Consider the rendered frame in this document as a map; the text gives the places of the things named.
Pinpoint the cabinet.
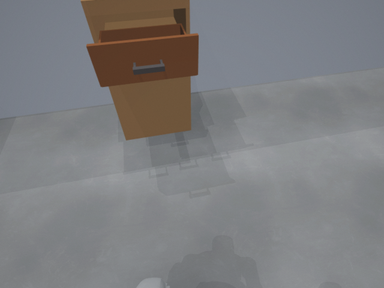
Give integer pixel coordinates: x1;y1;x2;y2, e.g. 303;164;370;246
81;0;191;140

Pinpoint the handle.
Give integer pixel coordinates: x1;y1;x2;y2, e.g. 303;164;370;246
133;59;165;75

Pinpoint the drawer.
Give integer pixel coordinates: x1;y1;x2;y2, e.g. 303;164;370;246
86;23;199;87

